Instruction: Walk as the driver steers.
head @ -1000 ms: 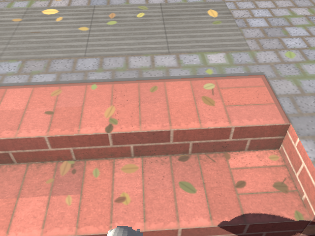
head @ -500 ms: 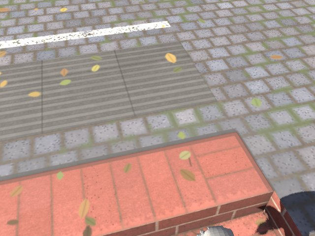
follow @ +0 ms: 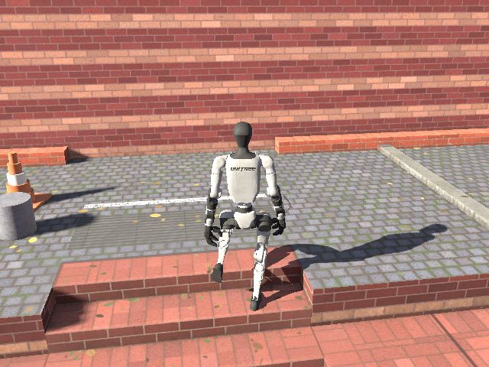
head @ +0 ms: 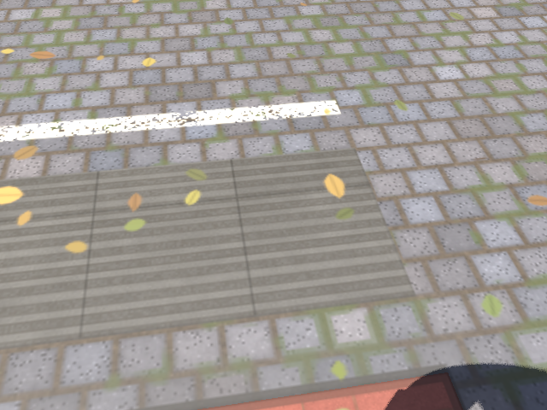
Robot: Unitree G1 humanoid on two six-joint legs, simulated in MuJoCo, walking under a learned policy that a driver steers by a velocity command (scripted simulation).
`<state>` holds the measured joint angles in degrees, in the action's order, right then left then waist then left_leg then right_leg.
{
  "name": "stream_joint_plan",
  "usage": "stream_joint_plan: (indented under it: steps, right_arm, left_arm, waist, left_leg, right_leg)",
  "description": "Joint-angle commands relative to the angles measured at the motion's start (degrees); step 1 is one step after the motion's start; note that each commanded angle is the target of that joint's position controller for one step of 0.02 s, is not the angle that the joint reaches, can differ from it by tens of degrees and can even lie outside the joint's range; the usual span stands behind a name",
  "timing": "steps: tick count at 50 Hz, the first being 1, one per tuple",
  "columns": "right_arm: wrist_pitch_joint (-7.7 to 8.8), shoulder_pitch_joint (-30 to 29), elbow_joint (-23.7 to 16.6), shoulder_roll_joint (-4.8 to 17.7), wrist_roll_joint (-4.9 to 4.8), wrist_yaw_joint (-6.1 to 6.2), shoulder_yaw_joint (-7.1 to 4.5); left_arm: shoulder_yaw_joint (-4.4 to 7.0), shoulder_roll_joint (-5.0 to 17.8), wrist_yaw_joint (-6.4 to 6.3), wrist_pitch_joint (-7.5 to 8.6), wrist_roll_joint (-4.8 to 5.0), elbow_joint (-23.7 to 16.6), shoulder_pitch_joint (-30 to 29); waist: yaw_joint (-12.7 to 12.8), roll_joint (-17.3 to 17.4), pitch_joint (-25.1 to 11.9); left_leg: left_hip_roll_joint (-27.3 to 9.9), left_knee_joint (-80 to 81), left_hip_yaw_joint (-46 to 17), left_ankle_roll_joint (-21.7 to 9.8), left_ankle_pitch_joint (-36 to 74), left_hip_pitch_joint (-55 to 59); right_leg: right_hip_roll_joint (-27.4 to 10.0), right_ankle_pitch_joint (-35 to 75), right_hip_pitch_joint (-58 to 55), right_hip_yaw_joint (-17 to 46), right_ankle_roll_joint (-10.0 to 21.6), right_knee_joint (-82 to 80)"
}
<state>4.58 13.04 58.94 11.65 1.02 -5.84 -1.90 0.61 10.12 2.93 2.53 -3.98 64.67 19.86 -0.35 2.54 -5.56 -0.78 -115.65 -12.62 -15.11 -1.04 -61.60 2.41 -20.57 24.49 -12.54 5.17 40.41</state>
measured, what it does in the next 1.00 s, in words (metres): climbs, turning left: left foot 0.15 m higher, then right foot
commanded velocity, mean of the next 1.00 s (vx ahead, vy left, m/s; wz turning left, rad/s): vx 0.14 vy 0.00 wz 0.49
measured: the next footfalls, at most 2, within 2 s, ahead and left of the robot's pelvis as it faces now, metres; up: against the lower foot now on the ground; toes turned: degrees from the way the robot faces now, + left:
left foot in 0.26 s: +0.32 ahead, +0.15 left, +0.15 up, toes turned +11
right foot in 0.80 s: +0.41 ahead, -0.04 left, +0.15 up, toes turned +31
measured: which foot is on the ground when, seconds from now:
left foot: up 0.00-0.24, down 0.26-0.80, up 0.82-1.00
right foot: down 0.00-0.32, up 0.34-0.78, down 0.80-1.00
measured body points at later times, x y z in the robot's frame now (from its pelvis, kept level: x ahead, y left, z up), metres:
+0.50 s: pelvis +0.21 +0.06 +0.13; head +0.22 +0.06 +0.58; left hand +0.31 +0.35 +0.03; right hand +0.39 -0.16 +0.01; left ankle +0.28 +0.15 -0.56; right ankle +0.21 -0.14 -0.42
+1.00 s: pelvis +0.28 +0.02 +0.18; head +0.30 +0.01 +0.62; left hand +0.27 +0.30 +0.09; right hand +0.55 -0.10 +0.07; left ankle +0.22 +0.14 -0.49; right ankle +0.37 -0.06 -0.56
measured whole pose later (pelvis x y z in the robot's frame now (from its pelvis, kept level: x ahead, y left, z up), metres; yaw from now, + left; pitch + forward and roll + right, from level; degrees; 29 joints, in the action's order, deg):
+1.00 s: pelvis +0.28 +0.02 +0.18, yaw +30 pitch +3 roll +1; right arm -1.7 8.8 36.7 14.4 -0.6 1.4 -2.3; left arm 1.1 10.7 -3.7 -0.3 -0.7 37.3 11.6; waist 2.3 2.1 -1.7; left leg 1.5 -60.3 -2.8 3.1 -22.2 -34.4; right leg -0.2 -11.3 22.9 1.0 1.2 30.8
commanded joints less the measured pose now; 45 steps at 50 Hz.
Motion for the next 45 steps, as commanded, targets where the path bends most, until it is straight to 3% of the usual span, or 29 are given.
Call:
stream_joint_plan:
  steps: [1,4,5,7,9,10,11,13,14,15,16,17,18,20,21,23,24,26,30,31,33,35,37,39,40,41,42,43,45]
  right_arm:
    - [-0.69,0.00,-2.35,-6.12,-0.46,-0.71,2.70]
    - [-0.30,-12.90,-9.21,-3.90,-0.60,0.60,3.68]
    - [-0.36,-17.37,-12.04,-1.24,-0.23,1.13,3.59]
    - [-1.33,-20.28,-14.12,-1.12,-0.44,1.92,3.53]
    - [-4.24,-26.98,-15.91,-3.17,0.28,0.98,4.10]
    - [-4.57,-22.68,-14.85,-4.56,0.69,0.40,4.00]
    - [-4.08,-22.38,-15.75,-2.54,0.18,0.46,3.14]
    - [-2.34,-14.80,-14.45,0.23,-0.06,0.98,1.65]
    - [-1.27,-10.02,-13.53,2.80,-0.29,2.19,0.70]
    - [-1.07,-5.66,-13.27,5.44,-1.18,3.41,0.43]
    - [-1.64,2.94,-13.46,9.49,1.99,5.11,-1.14]
    - [-1.71,8.15,-12.35,13.08,4.62,5.43,-2.57]
    - [-0.26,5.25,-11.36,14.98,4.43,6.23,-3.82]
    - [1.29,-5.91,-10.39,7.89,0.74,5.86,-2.14]
    - [1.36,-9.72,-10.30,5.70,-0.41,5.44,-1.36]
    - [1.82,-15.30,-12.18,2.14,-0.20,4.90,-0.31]
    - [2.27,-14.31,-12.48,3.84,1.31,4.61,-0.89]
    - [3.02,-12.49,-14.03,6.61,1.47,5.07,-2.23]
    - [4.08,-7.21,-17.00,8.75,0.77,4.81,-3.09]
    - [0.22,-7.61,-18.12,7.93,-2.76,7.25,-2.45]
    - [-3.00,-5.38,-21.11,8.58,-2.17,8.89,-2.73]
    - [-4.29,-5.98,-23.71,9.43,-1.25,8.87,-3.36]
    - [-4.91,-4.64,-24.93,8.35,-1.55,8.37,-3.24]
    - [-5.39,-3.89,-25.28,6.33,-2.41,8.10,-2.85]
    - [-5.14,-1.28,-25.00,2.68,-2.35,7.68,-1.95]
    - [-4.07,0.04,-26.54,3.18,-2.26,6.91,-1.95]
    - [-3.17,-0.20,-26.30,7.95,-1.91,6.58,-2.77]
    - [-3.72,-1.54,-25.33,9.97,-2.23,6.67,-3.21]
    - [-5.45,-2.14,-25.02,7.51,-1.53,7.10,-2.27]
  left_arm:
    - [-2.12,-5.05,-0.60,2.70,-1.88,-4.40,-8.08]
    - [-2.71,-2.72,-0.82,2.55,-4.21,-0.14,3.23]
    - [-2.93,-1.47,-0.60,2.57,-4.65,-0.05,5.86]
    - [-2.59,0.55,-1.14,2.82,-4.53,0.16,9.38]
    - [-2.30,2.88,0.53,3.33,-1.85,-1.65,8.09]
    - [-1.95,5.72,0.39,4.76,-0.38,-3.82,6.78]
    - [-1.52,7.80,0.12,6.28,0.45,-4.45,7.45]
    - [1.19,14.17,-0.67,6.78,3.05,-7.40,4.43]
    - [1.78,13.90,-0.44,6.78,2.39,-8.94,3.68]
    - [1.66,10.25,-0.83,6.92,1.17,-10.85,7.69]
    - [1.20,8.44,-0.30,6.35,0.96,-14.65,1.02]
    - [2.01,6.23,0.59,4.61,2.75,-17.29,-5.89]
    - [2.19,4.55,1.13,3.57,3.33,-16.81,-5.15]
    - [1.17,2.44,-0.28,3.57,0.77,-16.21,-3.30]
    - [0.42,1.84,-0.85,3.52,0.24,-16.75,-3.25]
    - [0.32,3.02,-2.20,3.34,1.05,-17.27,-3.18]
    - [0.96,6.03,-2.88,3.09,0.84,-18.51,-4.89]
    - [1.95,9.71,-3.78,3.23,1.20,-20.68,-10.99]
    - [2.88,10.39,-3.82,2.63,1.61,-21.80,-12.05]
    - [1.51,6.21,-6.40,1.30,3.35,-25.40,-15.94]
    - [0.28,3.99,-7.55,0.60,3.52,-27.11,-18.07]
    - [0.78,5.50,-7.36,0.08,4.84,-27.09,-15.56]
    - [1.66,7.64,-7.28,-0.19,6.03,-26.99,-13.32]
    - [2.90,9.11,-6.84,-0.03,5.52,-26.07,-9.99]
    - [3.69,11.92,-6.84,-0.17,3.21,-26.64,-8.56]
    - [4.66,15.61,-7.00,-0.89,0.89,-29.81,-13.04]
    - [4.76,13.55,-7.07,-0.57,0.37,-31.54,-12.99]
    - [3.64,9.53,-7.18,-0.22,1.12,-32.90,-14.41]
    - [2.22,6.92,-7.10,-0.55,2.96,-33.73,-16.28]
  waist:
    - [-4.63,-3.87,3.29]
    - [-0.43,-3.55,3.62]
    - [0.49,-2.29,1.43]
    - [1.91,-7.27,0.90]
    - [2.01,-7.54,3.03]
    - [-0.48,-10.03,3.06]
    - [-1.88,-9.45,1.94]
    - [-5.58,-9.37,0.85]
    - [-5.93,-8.74,-3.71]
    - [-3.32,-2.24,-16.58]
    - [-8.30,5.58,-21.39]
    - [-10.60,10.47,-20.90]
    - [-8.70,5.46,-14.91]
    - [-1.40,0.21,-3.18]
    - [1.50,0.06,-3.14]
    - [4.72,-3.09,-4.66]
    - [4.98,-5.79,-5.87]
    - [2.98,-4.66,-7.59]
    - [1.53,0.54,-4.91]
    - [1.53,-1.49,-0.87]
    - [0.27,1.01,-2.18]
    - [0.59,7.00,-4.75]
    - [0.69,8.70,-5.15]
    - [2.42,6.36,-3.75]
    - [1.27,-2.89,-5.98]
    - [-2.56,-19.06,-3.39]
    - [-1.59,-19.78,-6.17]
    - [-0.59,-12.83,-4.96]
    - [-0.82,-8.01,-2.00]
  left_leg:
    - [-1.32,-15.21,5.39,-1.51,-6.36,-8.70]
    - [-1.19,-7.58,6.79,-3.75,-6.55,-18.20]
    - [-2.91,6.39,8.33,-1.78,-1.81,-16.43]
    - [-4.06,16.53,11.48,2.45,-1.40,-16.19]
    - [-5.25,32.09,19.18,5.04,-15.19,-4.22]
    - [-3.07,33.31,21.32,6.67,-15.22,5.57]
    - [0.22,35.99,22.69,7.23,-14.17,12.66]
    - [4.54,52.50,22.10,7.23,-14.57,17.37]
    - [3.82,53.84,17.02,4.00,0.89,27.84]
    - [0.00,54.60,2.59,-1.90,11.87,48.40]
    - [-4.96,72.30,-15.05,-5.88,4.19,58.68]
    - [-11.72,87.49,-32.96,-7.93,-8.60,56.85]
    - [-10.97,88.91,-30.87,-4.56,-17.84,48.95]
    - [-5.48,87.71,-20.54,-1.27,-30.88,32.49]
    - [-3.97,88.77,-19.17,-0.87,-26.51,28.75]
    - [-2.74,89.56,-12.54,1.48,-11.56,27.72]
    - [-2.82,89.45,-10.97,1.40,-1.48,29.45]
    - [-2.87,91.64,-7.14,2.07,0.99,33.75]
    - [-3.69,94.93,-8.15,1.06,-0.22,32.08]
    - [-2.04,94.24,-11.61,1.05,-2.53,33.76]
    - [-1.54,95.17,-10.46,2.72,-7.56,36.54]
    - [-1.71,95.64,-10.31,2.78,-12.66,36.56]
    - [-3.01,94.34,-13.68,2.74,-14.44,38.77]
    - [0.09,86.79,-11.51,5.76,-17.54,35.77]
    - [4.79,72.35,-4.18,9.02,-28.50,26.88]
    - [11.35,62.97,5.91,12.61,-34.51,16.60]
    - [6.51,50.71,5.60,15.05,-31.43,15.75]
    - [4.81,44.42,4.63,16.53,-27.19,16.51]
    - [3.23,39.01,5.80,18.11,-22.21,17.30]
  right_leg:
    - [-13.84,7.35,2.62,11.05,6.14,-24.38]
    - [-12.87,14.67,-8.94,6.70,4.32,-25.14]
    - [-12.87,17.49,-12.56,4.89,3.56,-25.89]
    - [-14.57,29.62,-18.47,3.90,4.86,-27.80]
    - [-17.88,40.17,-13.39,1.04,5.04,-33.32]
    - [-17.86,57.65,-11.43,-1.82,4.34,-31.48]
    - [-18.73,74.15,-11.69,-2.10,3.49,-29.04]
    - [-20.12,87.31,-23.69,-1.84,0.90,-19.32]
    - [-19.09,90.61,-21.59,-2.16,-1.22,-12.44]
    - [-14.55,77.23,-7.89,0.33,-4.31,-1.50]
    - [-5.61,34.42,3.37,2.88,-4.95,12.01]
    - [1.34,0.05,12.43,14.99,-4.72,38.48]
    - [0.53,4.72,18.57,24.79,-3.70,50.55]
    - [-0.97,8.92,21.53,25.08,-3.07,55.41]
    - [-0.64,7.74,21.47,24.78,-2.24,59.36]
    - [-1.70,7.40,22.27,24.40,-2.81,56.44]
    - [-2.20,7.80,22.26,23.17,-5.33,51.90]
    - [-4.14,4.28,21.75,21.45,-9.26,44.30]
    - [-4.08,4.11,14.66,16.91,-11.43,42.70]
    - [-4.77,6.79,19.70,16.97,-8.09,30.36]
    - [-2.48,6.90,15.35,15.50,-7.31,16.05]
    - [-0.33,3.89,6.92,14.53,-8.29,7.11]
    - [0.01,4.06,1.71,15.90,-8.91,-1.92]
    - [-2.54,10.48,-8.48,16.92,-6.88,-15.41]
    - [-14.01,16.04,-17.74,25.94,-2.37,-15.31]
    - [-23.44,29.50,-18.10,41.68,6.15,-20.38]
    - [-27.04,25.63,-16.37,48.23,11.58,-21.31]
    - [-23.58,20.97,-13.86,42.63,10.66,-19.87]
    - [-16.96,11.88,-9.69,33.87,7.02,-19.72]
